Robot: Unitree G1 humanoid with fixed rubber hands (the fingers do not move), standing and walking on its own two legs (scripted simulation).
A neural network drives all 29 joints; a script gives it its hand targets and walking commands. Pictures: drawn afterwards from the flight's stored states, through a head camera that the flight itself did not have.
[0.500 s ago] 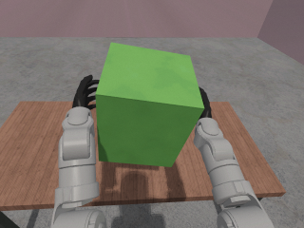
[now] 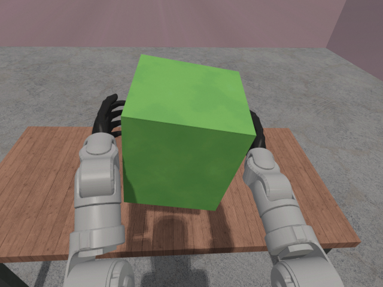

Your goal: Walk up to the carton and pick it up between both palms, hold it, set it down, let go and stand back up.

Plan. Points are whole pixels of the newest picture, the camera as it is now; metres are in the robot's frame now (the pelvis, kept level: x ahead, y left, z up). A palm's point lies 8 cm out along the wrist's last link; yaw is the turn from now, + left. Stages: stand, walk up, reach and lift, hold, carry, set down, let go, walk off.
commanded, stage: hold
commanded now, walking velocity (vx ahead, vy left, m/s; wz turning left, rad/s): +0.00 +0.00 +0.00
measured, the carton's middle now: (180, 137) +0.41 +0.01 +0.15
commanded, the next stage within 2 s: none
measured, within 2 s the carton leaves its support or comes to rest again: neither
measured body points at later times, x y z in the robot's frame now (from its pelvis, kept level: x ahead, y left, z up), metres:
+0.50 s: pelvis +0.00 +0.00 +0.00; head -0.03 +0.02 +0.45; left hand +0.38 +0.15 +0.19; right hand +0.37 -0.15 +0.16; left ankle +0.02 +0.12 -0.75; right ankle +0.04 -0.11 -0.75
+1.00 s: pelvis +0.00 +0.00 +0.00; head -0.03 +0.02 +0.45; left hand +0.38 +0.15 +0.19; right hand +0.37 -0.15 +0.16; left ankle +0.02 +0.12 -0.75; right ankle +0.04 -0.11 -0.75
